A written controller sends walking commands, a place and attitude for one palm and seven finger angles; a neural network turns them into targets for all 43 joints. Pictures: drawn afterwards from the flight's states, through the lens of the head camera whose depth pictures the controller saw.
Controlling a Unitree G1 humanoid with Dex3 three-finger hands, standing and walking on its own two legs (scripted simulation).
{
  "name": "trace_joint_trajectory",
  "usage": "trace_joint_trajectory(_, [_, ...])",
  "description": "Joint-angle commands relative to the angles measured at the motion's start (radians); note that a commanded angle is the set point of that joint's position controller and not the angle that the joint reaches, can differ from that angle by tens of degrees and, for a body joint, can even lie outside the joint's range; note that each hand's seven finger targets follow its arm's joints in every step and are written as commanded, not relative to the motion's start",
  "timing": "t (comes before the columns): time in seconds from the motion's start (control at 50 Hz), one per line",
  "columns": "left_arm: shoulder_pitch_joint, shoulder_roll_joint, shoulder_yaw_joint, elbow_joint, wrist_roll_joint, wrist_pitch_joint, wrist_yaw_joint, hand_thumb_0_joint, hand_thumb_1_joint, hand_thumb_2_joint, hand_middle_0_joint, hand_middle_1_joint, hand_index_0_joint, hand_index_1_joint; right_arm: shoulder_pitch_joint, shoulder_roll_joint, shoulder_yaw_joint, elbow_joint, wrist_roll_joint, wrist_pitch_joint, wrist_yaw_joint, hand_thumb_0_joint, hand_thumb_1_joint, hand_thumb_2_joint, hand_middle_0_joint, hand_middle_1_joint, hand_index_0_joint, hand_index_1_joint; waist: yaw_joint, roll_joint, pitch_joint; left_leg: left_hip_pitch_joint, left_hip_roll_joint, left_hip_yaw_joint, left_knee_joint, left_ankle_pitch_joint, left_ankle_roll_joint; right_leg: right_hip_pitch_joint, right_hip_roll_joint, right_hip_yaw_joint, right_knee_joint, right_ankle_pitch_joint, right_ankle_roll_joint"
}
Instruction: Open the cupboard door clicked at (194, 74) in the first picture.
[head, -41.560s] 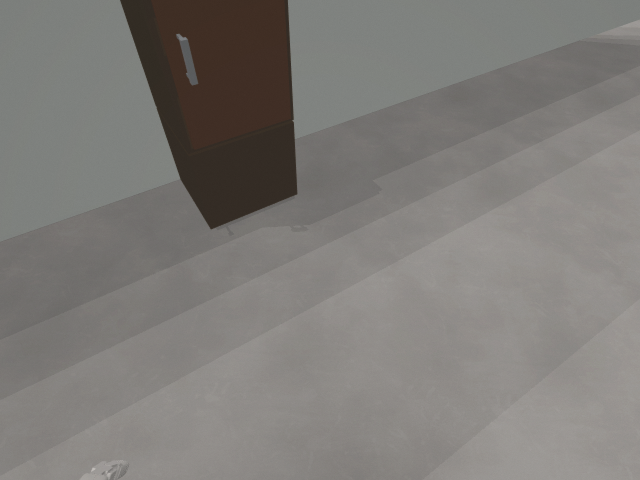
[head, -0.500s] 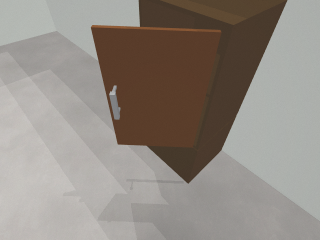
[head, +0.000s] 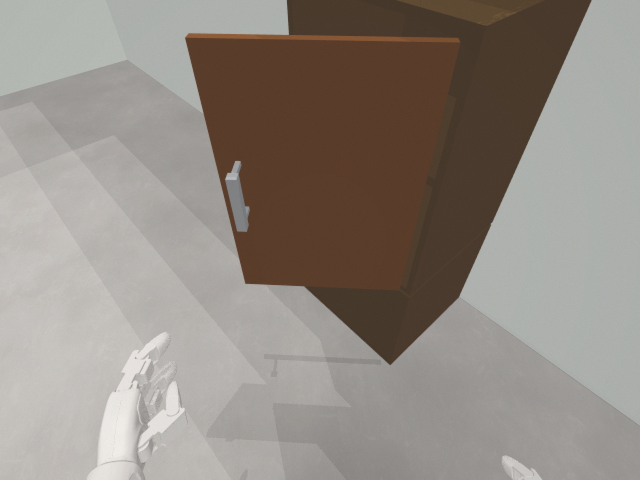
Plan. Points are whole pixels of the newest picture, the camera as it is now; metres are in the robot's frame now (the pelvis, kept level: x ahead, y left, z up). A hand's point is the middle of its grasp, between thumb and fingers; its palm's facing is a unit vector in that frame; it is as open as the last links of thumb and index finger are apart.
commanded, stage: raise the hand with hooked fingers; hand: left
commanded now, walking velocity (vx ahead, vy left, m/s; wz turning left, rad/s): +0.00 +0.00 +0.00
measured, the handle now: (239, 196) +0.61 +0.16 +0.00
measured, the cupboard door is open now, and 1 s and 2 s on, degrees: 44 44 44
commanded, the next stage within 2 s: move the hooked fingers beside the handle in 1.88 s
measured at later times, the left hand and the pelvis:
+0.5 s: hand (186, 414) +0.22 +0.18 -0.03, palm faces -0.07 -1.00 -0.05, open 10.4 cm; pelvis +0.01 -0.03 -0.08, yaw +1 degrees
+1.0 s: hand (152, 379) +0.26 +0.22 -0.01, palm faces -0.03 -1.00 -0.06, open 13.2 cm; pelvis +0.02 -0.02 -0.06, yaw +0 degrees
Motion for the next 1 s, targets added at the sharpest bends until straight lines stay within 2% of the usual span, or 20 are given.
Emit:
trace_joint_trajectory(0.0, [0.227,0.006,0.084,0.012,-0.056,-0.34,-0.254,0.0,0.62,0.78,-0.22,-0.48,-0.22,-0.48,-0.184,-0.121,-0.089,-0.289,-0.019,-0.063,0.054,0.0,-0.9,-0.9,0.2,0.3,0.2,0.3,0.099,-0.267,-0.028,-0.311,0.017,-0.028,0.127,-0.083,-0.068,-0.165,0.031,-0.001,0.064,-0.241,-0.038])
trace_joint_trajectory(0.02, [0.253,0.075,0.145,0.042,-0.05,-0.394,-0.324,0.0,0.597,0.77,-0.222,-0.495,-0.222,-0.495,-0.188,-0.129,-0.1,-0.317,-0.018,-0.045,0.077,0.0,-0.9,-0.9,0.2,0.3,0.2,0.3,0.112,-0.116,-0.045,-0.318,0.007,-0.023,0.164,-0.047,-0.077,-0.155,0.026,0.014,0.114,-0.184,-0.058])
trace_joint_trajectory(0.04, [0.268,0.122,0.184,0.018,-0.046,-0.411,-0.361,0.0,0.573,0.76,-0.223,-0.51,-0.223,-0.51,-0.214,-0.126,-0.103,-0.358,-0.01,-0.03,0.085,0.0,-0.9,-0.9,0.2,0.3,0.2,0.3,0.128,-0.062,-0.077,-0.346,0.005,-0.018,0.17,-0.066,-0.075,-0.174,0.027,0.009,0.154,-0.187,-0.059])
trace_joint_trajectory(0.08, [0.234,0.136,0.196,-0.084,-0.068,-0.367,-0.391,0.0,0.527,0.74,-0.227,-0.54,-0.227,-0.54,-0.243,-0.127,-0.102,-0.425,0.007,0.002,0.077,0.0,-0.9,-0.9,0.2,0.3,0.2,0.3,0.141,-0.066,-0.128,-0.399,0.007,-0.015,0.186,-0.089,-0.056,-0.193,0.036,0.02,0.211,-0.175,-0.052])
trace_joint_trajectory(0.12, [0.165,0.159,0.217,-0.27,-0.11,-0.318,-0.381,0.0,0.48,0.72,-0.23,-0.57,-0.23,-0.57,-0.233,-0.118,-0.097,-0.468,0.005,0.034,0.062,0.0,-0.9,-0.9,0.2,0.3,0.2,0.3,0.141,0.02,-0.201,-0.375,0.012,-0.022,0.215,-0.015,-0.049,-0.173,0.046,0.034,0.251,-0.077,-0.051])
trace_joint_trajectory(0.16, [0.128,0.162,0.229,-0.441,-0.112,-0.303,-0.345,0.0,0.433,0.7,-0.233,-0.6,-0.233,-0.6,-0.196,-0.098,-0.095,-0.472,0.002,0.052,0.049,0.0,-0.9,-0.9,0.2,0.3,0.2,0.3,0.116,0.09,-0.293,-0.315,0.033,-0.043,0.249,0.089,-0.043,-0.18,0.053,0.024,0.277,0.044,-0.047])
trace_joint_trajectory(0.2, [0.045,0.163,0.208,-0.566,-0.105,-0.327,-0.316,0.0,0.387,0.68,-0.237,-0.63,-0.237,-0.63,-0.166,-0.088,-0.088,-0.453,-0.004,0.06,0.037,0.0,-0.9,-0.9,0.2,0.3,0.2,0.3,0.069,0.101,-0.305,-0.303,0.044,-0.055,0.303,0.16,-0.036,-0.212,0.058,0.03,0.285,0.121,-0.039])
trace_joint_trajectory(0.22, [-0.038,0.168,0.181,-0.617,-0.107,-0.347,-0.327,0.0,0.363,0.67,-0.238,-0.645,-0.238,-0.645,-0.145,-0.098,-0.077,-0.438,-0.014,0.061,0.029,0.0,-0.9,-0.9,0.2,0.3,0.2,0.3,0.03,0.078,-0.286,-0.303,0.05,-0.076,0.335,0.186,-0.034,-0.251,0.069,0.026,0.307,0.151,-0.041])
trace_joint_trajectory(0.28, [-0.037,0.142,0.135,-0.545,-0.098,-0.367,-0.378,0.0,0.293,0.64,-0.243,-0.69,-0.243,-0.69,-0.135,-0.107,-0.072,-0.387,-0.011,0.04,0.019,0.0,-0.9,-0.9,0.2,0.3,0.2,0.3,-0.013,0.072,-0.27,-0.324,0.06,-0.084,0.38,0.143,-0.026,-0.329,0.068,0.017,0.3,0.11,-0.029])
trace_joint_trajectory(0.32, [-0.043,0.161,0.155,-0.434,-0.123,-0.325,-0.44,0.0,0.247,0.62,-0.247,-0.72,-0.247,-0.72,-0.14,-0.119,-0.064,-0.368,-0.004,0.037,0.006,0.0,-0.9,-0.9,0.2,0.3,0.2,0.3,-0.02,0.032,-0.237,-0.389,0.056,-0.084,0.403,0.091,-0.023,-0.322,0.073,0.029,0.288,0.064,-0.031])
trace_joint_trajectory(0.38, [-0.004,0.226,0.25,-0.376,-0.151,-0.226,-0.504,0.0,0.177,0.59,-0.252,-0.765,-0.252,-0.765,-0.155,-0.123,-0.066,-0.376,0.019,0.037,-0.007,0.0,-0.9,-0.9,0.2,0.3,0.2,0.3,0.021,-0.021,-0.336,-0.429,0.05,-0.07,0.389,0.071,-0.019,-0.208,0.053,0.062,0.248,0.032,-0.015])
trace_joint_trajectory(0.42, [0.011,0.27,0.317,-0.353,-0.182,-0.161,-0.524,0.0,0.13,0.57,-0.255,-0.795,-0.255,-0.795,-0.171,-0.12,-0.064,-0.383,0.023,0.043,-0.012,0.0,-0.9,-0.9,0.2,0.3,0.2,0.3,0.061,0.002,-0.371,-0.414,0.049,-0.072,0.372,0.124,-0.023,-0.141,0.052,0.063,0.253,0.087,-0.022])
trace_joint_trajectory(0.46, [0.028,0.267,0.345,-0.406,-0.198,-0.134,-0.511,0.0,0.083,0.55,-0.258,-0.825,-0.258,-0.825,-0.173,-0.104,-0.063,-0.395,0.024,0.046,-0.011,0.0,-0.9,-0.9,0.2,0.3,0.2,0.3,0.079,0.005,-0.432,-0.378,0.047,-0.071,0.344,0.173,-0.024,-0.089,0.043,0.051,0.253,0.153,-0.015])
trace_joint_trajectory(0.52, [0.022,0.264,0.373,-0.362,-0.209,-0.133,-0.472,0.0,0.013,0.52,-0.263,-0.87,-0.263,-0.87,-0.175,-0.088,-0.06,-0.385,0.018,0.049,-0.012,0.0,-0.9,-0.9,0.2,0.3,0.2,0.3,0.083,-0.057,-0.377,-0.405,0.049,-0.08,0.332,0.177,-0.03,-0.08,0.045,0.045,0.249,0.174,-0.012])
trace_joint_trajectory(0.62, [-0.036,0.262,0.35,-0.299,-0.192,-0.188,-0.463,0.0,-0.103,0.47,-0.272,-0.945,-0.272,-0.945,-0.154,-0.106,-0.061,-0.375,0.016,0.044,-0.009,0.0,-0.9,-0.9,0.2,0.3,0.2,0.3,0.059,-0.047,-0.289,-0.417,0.048,-0.072,0.309,0.121,-0.029,-0.155,0.045,0.035,0.233,0.063,-0.017])
trace_joint_trajectory(0.74, [-0.103,0.315,0.378,-0.296,-0.205,-0.221,-0.499,0.0,-0.243,0.41,-0.282,-1.035,-0.282,-1.035,-0.112,-0.131,-0.062,-0.377,0.022,0.036,-0.012,0.0,-0.9,-0.9,0.2,0.3,0.2,0.3,0.058,0.009,-0.325,-0.353,0.047,-0.065,0.274,0.14,-0.027,-0.152,0.048,0.023,0.225,0.071,-0.022])
trace_joint_trajectory(0.8, [-0.129,0.319,0.382,-0.283,-0.212,-0.224,-0.496,0.0,-0.313,0.38,-0.287,-1.08,-0.287,-1.08,-0.108,-0.136,-0.061,-0.38,0.024,0.034,-0.013,0.0,-0.9,-0.9,0.2,0.3,0.2,0.3,0.055,0.032,-0.297,-0.334,0.047,-0.067,0.252,0.123,-0.029,-0.168,0.049,0.012,0.211,0.045,-0.02])
trace_joint_trajectory(0.92, [-0.217,0.356,0.397,-0.226,-0.213,-0.202,-0.514,0.0,-0.453,0.32,-0.297,-1.17,-0.297,-1.17,-0.091,-0.154,-0.052,-0.384,0.02,0.043,-0.012,0.0,-0.9,-0.9,0.2,0.3,0.2,0.3,0.049,0.078,-0.273,-0.292,0.05,-0.08,0.228,0.138,-0.038,-0.194,0.062,-0.012,0.213,0.049,-0.032])
trace_joint_trajectory(0.96, [-0.233,0.366,0.405,-0.197,-0.211,-0.191,-0.527,0.0,-0.5,0.3,-0.3,-1.2,-0.3,-1.2,-0.084,-0.158,-0.051,-0.389,0.024,0.048,-0.012,0.0,-0.9,-0.9,0.2,0.3,0.2,0.3,0.045,0.044,-0.282,-0.279,0.052,-0.081,0.216,0.126,-0.039,-0.187,0.062,-0.013,0.201,0.042,-0.026])
trace_joint_trajectory(0.98, [-0.252,0.375,0.409,-0.189,-0.212,-0.183,-0.531,0.0,-0.5,0.3,-0.3,-1.2,-0.3,-1.2,-0.086,-0.16,-0.047,-0.392,0.024,0.049,-0.012,0.0,-0.9,-0.9,0.2,0.3,0.2,0.3,0.048,0.064,-0.276,-0.288,0.051,-0.078,0.21,0.1,-0.038,-0.19,0.06,-0.012,0.194,0.018,-0.026])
